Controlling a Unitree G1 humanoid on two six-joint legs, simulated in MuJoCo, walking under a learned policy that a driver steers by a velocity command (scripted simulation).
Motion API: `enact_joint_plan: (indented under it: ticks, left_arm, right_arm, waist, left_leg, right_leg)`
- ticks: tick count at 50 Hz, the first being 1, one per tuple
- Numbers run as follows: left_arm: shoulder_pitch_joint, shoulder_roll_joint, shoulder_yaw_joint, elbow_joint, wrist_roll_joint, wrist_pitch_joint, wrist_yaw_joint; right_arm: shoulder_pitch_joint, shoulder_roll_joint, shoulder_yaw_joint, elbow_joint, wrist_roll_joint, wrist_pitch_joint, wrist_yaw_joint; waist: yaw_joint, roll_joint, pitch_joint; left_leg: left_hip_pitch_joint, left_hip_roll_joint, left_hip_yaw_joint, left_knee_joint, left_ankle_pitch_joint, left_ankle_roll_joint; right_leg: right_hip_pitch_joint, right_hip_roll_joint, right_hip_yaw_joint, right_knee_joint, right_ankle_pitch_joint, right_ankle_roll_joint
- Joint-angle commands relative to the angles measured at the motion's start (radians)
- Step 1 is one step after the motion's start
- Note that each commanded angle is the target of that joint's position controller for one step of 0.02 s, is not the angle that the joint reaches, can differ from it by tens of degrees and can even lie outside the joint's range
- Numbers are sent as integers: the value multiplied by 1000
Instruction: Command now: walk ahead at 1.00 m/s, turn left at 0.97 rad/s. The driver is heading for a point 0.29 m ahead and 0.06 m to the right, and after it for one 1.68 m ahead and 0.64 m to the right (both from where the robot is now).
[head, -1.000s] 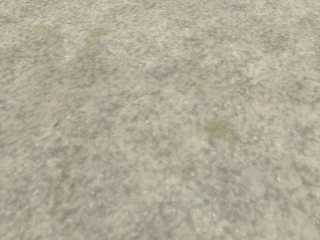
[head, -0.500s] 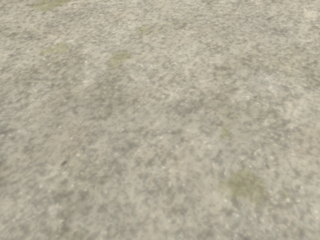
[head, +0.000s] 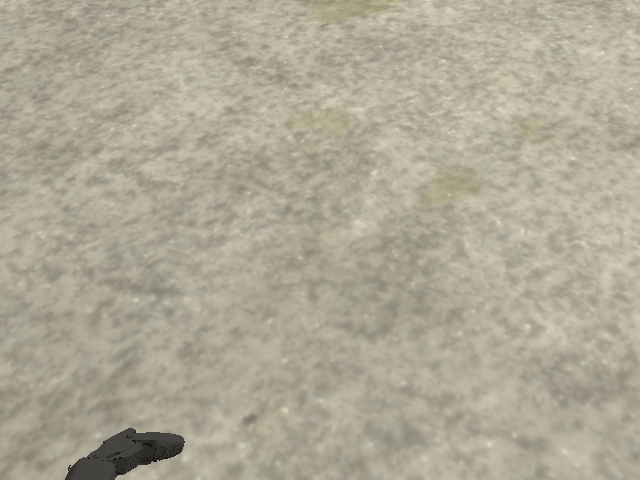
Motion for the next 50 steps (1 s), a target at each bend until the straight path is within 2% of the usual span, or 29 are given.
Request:
enact_joint_plan:
  ticks: [1,3,6,7,8,9,10,11,12,13,14,15,18,19,20,22,26,29,30,31,32,33,34,35,38,42,46,48,50]
  left_arm:
    - [-99,86,20,-77,-23,-3,-10]
    - [-132,103,24,-85,-34,-8,-9]
    - [-66,115,33,-47,-9,-28,3]
    - [34,144,48,-11,-6,-38,13]
    - [189,170,64,38,-12,-48,23]
    - [348,216,79,83,-11,-57,33]
    - [427,301,100,102,6,-60,28]
    - [483,289,117,136,-33,-46,3]
    - [370,226,111,110,-55,-40,0]
    - [285,160,95,117,-63,-37,-1]
    - [292,133,85,142,-68,-35,0]
    - [303,131,85,165,-75,-32,6]
    - [310,170,99,199,-66,-20,4]
    - [304,216,113,196,-51,-21,4]
    - [296,216,119,195,-47,-14,5]
    - [281,198,123,178,-51,10,7]
    - [284,219,145,155,-54,48,7]
    - [236,215,156,126,-59,71,13]
    - [263,181,149,122,-69,70,14]
    - [370,95,131,117,-73,69,16]
    - [421,151,141,108,-65,82,24]
    - [394,194,150,120,-35,92,24]
    - [348,198,156,127,-32,101,16]
    - [334,183,156,130,-37,111,7]
    - [296,164,148,109,-54,131,-16]
    - [179,141,132,52,-60,142,-39]
    - [113,133,120,8,-68,146,-59]
    - [96,147,124,-9,-73,146,-61]
    - [143,153,130,2,-66,138,-55]
  right_arm:
    - [-89,-171,-50,-92,8,-35,3]
    - [-53,-183,-56,-77,15,-37,4]
    - [20,-171,-49,-21,14,-37,-17]
    - [27,-185,-48,-9,4,-41,-22]
    - [-16,-200,-50,-11,0,-43,-24]
    - [-52,-163,-42,-26,-3,-46,-26]
    - [105,-16,-14,-39,25,-41,-32]
    - [148,-78,-11,-16,28,-38,-39]
    - [18,-99,-7,-31,8,-36,-40]
    - [-108,-107,1,-62,-12,-37,-30]
    - [-198,-107,3,-88,-31,-32,-22]
    - [-220,-84,9,-112,-48,-16,-15]
    - [-250,-38,29,-143,-49,20,-10]
    - [-215,-15,41,-156,-37,24,-14]
    - [-227,-20,49,-158,-27,27,-21]
    - [-292,-34,52,-169,-20,34,-24]
    - [-381,-52,56,-205,-10,41,-37]
    - [-325,-60,53,-193,-9,14,-49]
    - [-302,-89,45,-189,-18,1,-58]
    - [-299,-150,32,-206,-20,3,-69]
    - [-299,-160,26,-214,-16,24,-68]
    - [-311,-111,29,-215,-3,35,-67]
    - [-348,-54,42,-224,-2,37,-66]
    - [-384,-40,45,-230,-12,41,-65]
    - [-373,-45,34,-224,-24,38,-66]
    - [-297,-72,11,-202,-29,34,-58]
    - [-287,-121,-17,-199,-37,33,-37]
    - [-266,-145,-30,-195,-30,35,-25]
    - [-255,-153,-39,-191,-12,42,-14]
  waist:
    - [19,5,57]
    - [-12,30,25]
    - [-22,20,-23]
    - [19,46,-79]
    - [114,64,-137]
    - [192,63,-209]
    - [115,-265,-386]
    - [153,-273,-554]
    - [135,-125,-434]
    - [128,-68,-296]
    - [129,-31,-194]
    - [98,-26,-144]
    - [48,2,-130]
    - [23,-77,-126]
    - [24,-96,-130]
    - [30,-79,-160]
    - [52,-101,-142]
    - [23,-111,-84]
    - [33,-55,-80]
    - [92,153,-157]
    - [94,237,-205]
    - [101,173,-155]
    - [103,128,-98]
    - [115,120,-69]
    - [112,153,-81]
    - [66,167,-90]
    - [52,194,-109]
    - [45,208,-116]
    - [85,152,-122]
  left_leg:
    - [-277,199,-258,-217,285,92]
    - [-175,228,-287,-184,427,68]
    - [57,248,-230,-38,873,-5]
    - [126,262,-225,79,1023,-36]
    - [141,248,-183,261,1060,-69]
    - [23,204,-150,495,861,-94]
    - [-270,48,-44,967,-107,-159]
    - [-445,-18,-75,1148,-288,-165]
    - [-495,71,-95,1108,-177,-167]
    - [-526,129,-34,1017,-139,-169]
    - [-536,155,6,944,-140,-172]
    - [-514,178,14,877,-124,-181]
    - [-390,188,53,698,-122,-211]
    - [-391,191,49,622,-130,-222]
    - [-385,193,52,559,-108,-228]
    - [-298,173,61,471,11,-225]
    - [-214,149,38,340,92,-217]
    - [-91,168,3,86,162,-197]
    - [-16,272,-58,-4,201,-171]
    - [102,551,-274,-18,342,-105]
    - [67,676,-461,-80,336,18]
    - [21,650,-424,-93,290,42]
    - [-36,578,-306,-102,249,25]
    - [-79,523,-201,-113,257,9]
    - [-102,469,-18,-94,418,12]
    - [-42,510,51,-93,336,18]
    - [-86,536,149,-56,288,-15]
    - [-80,558,175,-10,278,-40]
    - [-151,549,246,118,200,-118]
  right_leg:
    - [230,68,-87,-232,263,1]
    - [270,99,-83,-319,324,-17]
    - [351,175,-139,-469,335,-78]
    - [431,208,-142,-481,308,-100]
    - [558,193,-144,-540,362,-121]
    - [760,93,-76,-501,452,-146]
    - [1109,-259,307,-322,1103,-330]
    - [1247,-298,610,-410,1141,-429]
    - [1119,-226,470,-469,1015,-395]
    - [996,-149,359,-506,920,-353]
    - [878,-94,303,-548,940,-328]
    - [795,-58,281,-572,946,-315]
    - [597,13,252,-612,1009,-287]
    - [573,-5,264,-594,1112,-323]
    - [559,-1,263,-593,1090,-322]
    - [482,61,238,-595,880,-266]
    - [419,111,318,-563,598,-210]
    - [375,149,401,-491,331,-155]
    - [330,185,371,-412,136,-116]
    - [270,266,205,-185,-325,-76]
    - [206,340,41,-18,-487,-68]
    - [179,255,2,101,-407,-53]
    - [177,224,-2,140,-330,-42]
    - [191,206,-12,174,-282,-24]
    - [211,182,-67,240,-209,3]
    - [202,139,-89,84,-187,-1]
    - [367,133,-151,-147,-219,-39]
    - [419,147,-185,-248,-215,-58]
    - [556,176,-193,-446,-110,-89]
